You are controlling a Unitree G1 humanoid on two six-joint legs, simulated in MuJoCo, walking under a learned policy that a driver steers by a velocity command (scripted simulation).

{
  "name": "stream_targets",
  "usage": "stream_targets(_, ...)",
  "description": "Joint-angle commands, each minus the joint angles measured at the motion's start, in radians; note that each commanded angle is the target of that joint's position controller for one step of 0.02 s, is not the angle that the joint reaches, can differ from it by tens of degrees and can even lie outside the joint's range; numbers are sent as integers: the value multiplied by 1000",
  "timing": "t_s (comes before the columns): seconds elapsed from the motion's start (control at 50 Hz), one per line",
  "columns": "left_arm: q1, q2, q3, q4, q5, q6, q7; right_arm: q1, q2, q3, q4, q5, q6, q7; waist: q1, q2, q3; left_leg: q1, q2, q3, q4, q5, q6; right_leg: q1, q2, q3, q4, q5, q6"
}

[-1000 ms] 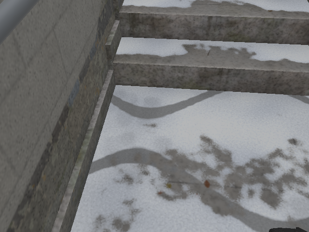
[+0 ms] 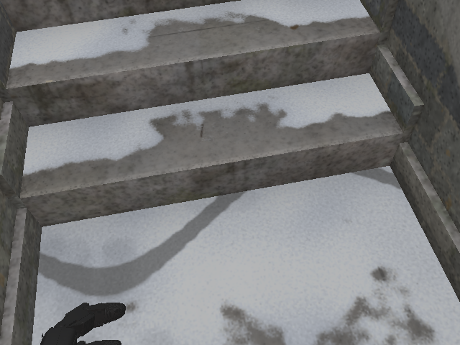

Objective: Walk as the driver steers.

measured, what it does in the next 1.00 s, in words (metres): steps on the spot: left foot, then right foot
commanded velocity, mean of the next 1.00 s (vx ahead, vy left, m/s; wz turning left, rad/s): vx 0.05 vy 0.00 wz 0.16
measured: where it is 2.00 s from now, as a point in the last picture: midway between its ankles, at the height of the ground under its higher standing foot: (245, 290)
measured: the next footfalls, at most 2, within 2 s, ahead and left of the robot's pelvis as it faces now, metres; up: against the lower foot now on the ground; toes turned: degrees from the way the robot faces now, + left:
left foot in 0.32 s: +0.10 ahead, +0.14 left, +0.00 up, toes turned +14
right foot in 0.68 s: +0.13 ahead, -0.10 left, +0.00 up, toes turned +4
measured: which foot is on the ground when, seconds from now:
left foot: up 0.00-0.30, down 0.32-1.00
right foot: down 0.00-0.32, up 0.34-0.66, down 0.68-1.00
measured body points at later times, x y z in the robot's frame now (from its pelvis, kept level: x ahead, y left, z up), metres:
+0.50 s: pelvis +0.05 +0.04 +0.01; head +0.08 +0.09 +0.45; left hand +0.13 +0.36 -0.11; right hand +0.26 -0.18 -0.07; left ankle +0.06 +0.13 -0.73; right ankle +0.08 -0.11 -0.63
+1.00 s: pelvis +0.09 -0.01 -0.01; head +0.10 -0.03 +0.44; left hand +0.18 +0.29 -0.09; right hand +0.23 -0.28 -0.13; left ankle +0.06 +0.13 -0.73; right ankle +0.09 -0.10 -0.73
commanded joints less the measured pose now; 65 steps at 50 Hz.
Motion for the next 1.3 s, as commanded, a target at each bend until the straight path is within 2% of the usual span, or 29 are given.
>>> stream_targets(0.02, -8, 81, 34, -32, 14, -26, -6, 152, 2, -14, -22, 2, 46, -4, 19, -164, -174, -72, 60, 6, 54, 108, -17, 198, -230, 165, -251, 272, -205)
stream_targets(0.08, 2, 127, 54, 16, 33, -39, 10, 29, -52, -39, -99, -9, 56, -4, 35, -154, -140, -104, 71, 20, -82, 148, -24, 200, -250, 85, -255, 391, -228)
stream_targets(0.14, -17, 170, 66, 35, 11, -24, 21, -29, -31, -28, -139, -11, 67, 10, 34, -145, -146, -28, 83, 43, -234, 195, -14, 177, -279, 42, -262, 299, -224)
stream_targets(0.26, 14, 219, 84, 92, -35, 10, 19, -122, -78, -41, -212, -6, 84, 40, 50, -153, -138, 97, 49, 96, -527, 185, 77, 243, -312, 13, -215, 83, -174)
stream_targets(0.3, 24, 197, 82, 113, -28, 12, 24, -75, -100, -49, -195, -36, 75, 44, 32, -109, -126, 226, -7, 132, -730, 269, 110, 210, -231, -65, -84, 9, -91)
stream_targets(0.32, 83, 164, 79, 127, 3, 29, 23, -30, -174, -73, -202, -25, 68, 26, 48, 79, -108, 338, 82, -36, -835, 517, 153, 85, -131, -165, 166, -161, 3)
stream_targets(0.34, 133, 118, 64, 102, 54, 42, 24, -31, -280, -81, -243, -22, 59, 3, 99, 378, -79, 433, 327, -401, -853, 913, 275, -197, -7, -146, 517, -571, 116)
stream_targets(0.36, 75, 165, 78, 67, 27, 41, 36, -3, -270, -79, -255, -48, 32, 14, 27, 335, -172, 351, 376, -490, -931, 718, 402, -234, 35, 49, 680, -565, 109)
stream_targets(0.38, 17, 198, 89, 53, -10, 46, 43, -38, -238, -71, -258, -48, 12, 22, 27, 240, -115, 325, 301, -399, -939, 610, 380, -264, 34, 80, 740, -477, 95)
stream_targets(0.44, 48, 179, 94, 67, 19, 28, 44, -176, -196, -55, -262, -12, 35, 23, 95, 84, -136, 281, 212, -273, -905, 642, 293, -207, 19, 101, 719, -273, 82)
stream_targets(0.46, 45, 166, 85, 67, 19, 22, 39, -193, -176, -41, -271, -25, 41, 19, 101, 65, -163, 297, 220, -253, -898, 713, 303, -184, 28, 91, 716, -260, 83)
stream_targets(0.58, 80, 82, 32, 103, -2, 19, 5, -178, -83, 12, -187, -44, 43, -14, 84, 107, -205, 353, 185, -135, -928, 580, 277, 66, -13, 87, 230, -150, 74)
stream_targets(0.7, 106, 198, 48, 110, 11, 15, 16, -148, -123, 2, -127, -43, 21, 11, 66, 67, -68, 245, 116, -100, -876, 193, 156, 243, -24, 127, -88, 174, 15)
stream_targets(0.72, 138, 238, 62, 125, -9, 16, 20, -110, -133, -7, -125, -46, 14, 16, 28, 9, -71, 246, 60, -56, -849, 186, 124, 213, -30, 151, -40, 214, -9)
stream_targets(0.76, 107, 221, 70, 116, -27, 27, 13, -161, -126, -9, -145, -49, 9, -2, 32, -77, -51, 302, 25, 34, -783, 216, 98, 82, -6, 189, -48, 81, -32)
stream_targets(0.8, 91, 197, 67, 85, -6, 41, 20, -154, -131, -20, -150, -52, 14, -22, 33, -67, -39, 287, 63, 18, -788, 170, 105, 29, 10, 201, -13, -2, -35)
stream_targets(0.86, 121, 165, 71, 59, -23, 49, 30, -129, -145, -35, -135, -48, 21, -36, 51, 102, -84, 324, 220, -107, -889, 227, 187, -27, 51, 89, 187, -51, -13)
stream_targets(0.9, 110, 158, 65, 36, -4, 69, 4, -173, -152, -34, -162, -44, 18, -42, 55, 147, -126, 295, 378, -245, -949, 135, 294, -63, 16, 49, 402, -360, -28)
stream_targets(0.92, 113, 144, 60, 30, -26, 66, -12, -183, -145, -35, -165, -25, 7, -36, 68, 107, -118, 263, 390, -253, -968, 21, 295, -40, -20, 54, 398, -388, -50)
stream_targets(0.96, 226, 117, 57, 79, -43, 63, -28, -284, -184, -48, -170, 25, 3, -18, 148, 91, -87, 103, 288, -86, -937, -71, 209, 190, 6, -8, 175, -272, -90)
stream_targets(0.98, 331, 124, 70, 143, -32, 57, -28, -287, -158, -42, -152, 23, 6, -13, 180, 43, -83, -6, 219, 14, -841, -83, 168, 355, 71, -57, 109, -220, -95)
stream_targets(1.0, 442, 172, 91, 180, -19, 50, -24, -276, -106, -32, -150, 7, 12, -1, 205, -107, -65, -139, 126, 158, -562, -105, 102, 461, 16, 88, -24, -350, -139)
stream_targets(1.02, 463, 310, 110, 131, -6, 23, -16, -273, -61, -20, -187, -17, -4, 6, 181, -377, -27, -382, -8, 176, -159, -129, 17, 494, -222, 640, -245, -555, -273)
stream_targets(1.04, 394, 307, 98, 65, -8, -11, -26, -295, -132, -40, -210, -3, -31, 1, 183, -348, -20, -464, -20, -26, -52, -100, 52, 437, -292, 898, -408, -675, -351)
stream_targets(1.06, 333, 261, 84, 52, -12, -36, -23, -292, -178, -55, -199, 20, -51, 4, 139, -223, 37, -486, 17, -51, -10, 2, 70, 404, -292, 847, -401, -679, -315)
stream_targets(1.1, 254, 218, 68, 33, -23, -41, -15, -247, -165, -55, -154, -20, -61, -4, 96, -103, 25, -425, 73, -57, -83, 234, 72, 362, -213, 623, -352, -465, -232)
stream_targets(1.14, 270, 214, 64, 37, -5, -40, -6, -245, -160, -61, -153, -33, -64, 2, 97, -90, -12, -345, 65, -33, -176, 355, 55, 333, -144, 499, -347, -272, -204)
stream_targets(1.24, 392, 170, 51, 108, -27, -54, 11, -305, -92, -34, -155, -18, -74, 15, 130, -118, -28, -334, 25, -5, -468, 514, 29, 444, -105, 344, -359, 44, -175)
stream_targets(1.3, 401, 207, 59, 120, -20, -50, 9, -399, -79, -18, -172, -11, -77, 50, 178, -133, -5, -226, 8, 51, -647, 611, 36, 415, -87, 262, -389, 110, -153)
